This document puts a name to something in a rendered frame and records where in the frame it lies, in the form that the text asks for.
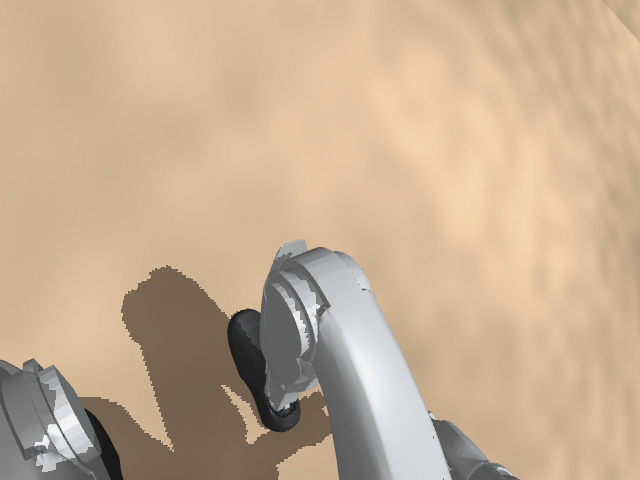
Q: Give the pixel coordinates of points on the left robot foot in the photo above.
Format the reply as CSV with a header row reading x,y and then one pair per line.
x,y
109,454

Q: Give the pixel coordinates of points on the right robot hand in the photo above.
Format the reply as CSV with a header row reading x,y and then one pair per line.
x,y
462,456

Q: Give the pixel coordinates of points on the right robot foot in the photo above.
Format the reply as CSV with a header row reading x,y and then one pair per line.
x,y
244,341

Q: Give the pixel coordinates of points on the right robot arm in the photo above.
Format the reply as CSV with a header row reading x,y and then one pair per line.
x,y
492,471

